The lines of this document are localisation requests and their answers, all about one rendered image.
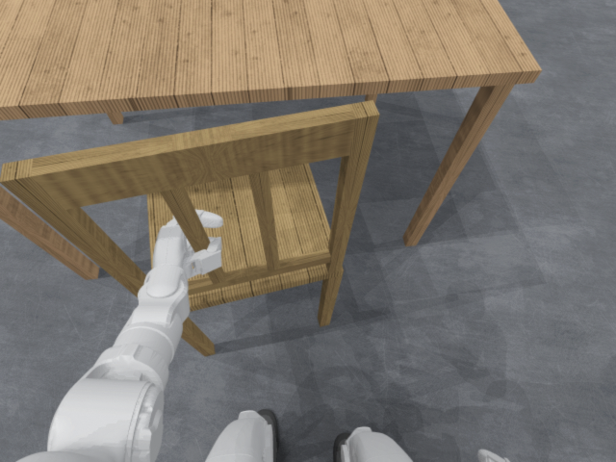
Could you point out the right robot thigh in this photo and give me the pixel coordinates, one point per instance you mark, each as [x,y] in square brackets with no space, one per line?
[372,447]

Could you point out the robot left forearm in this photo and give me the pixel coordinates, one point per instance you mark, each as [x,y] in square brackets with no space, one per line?
[147,343]

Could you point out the robot left hand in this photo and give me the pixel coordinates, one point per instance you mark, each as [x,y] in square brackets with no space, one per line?
[173,248]

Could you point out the left robot upper arm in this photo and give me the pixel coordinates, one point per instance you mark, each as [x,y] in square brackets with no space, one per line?
[107,420]

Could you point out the chair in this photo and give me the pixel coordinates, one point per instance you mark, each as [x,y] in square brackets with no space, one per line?
[255,175]

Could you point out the left robot foot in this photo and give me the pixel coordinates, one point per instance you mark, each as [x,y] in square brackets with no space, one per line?
[270,418]

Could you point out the table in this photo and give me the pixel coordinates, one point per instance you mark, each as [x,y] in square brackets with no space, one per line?
[83,57]

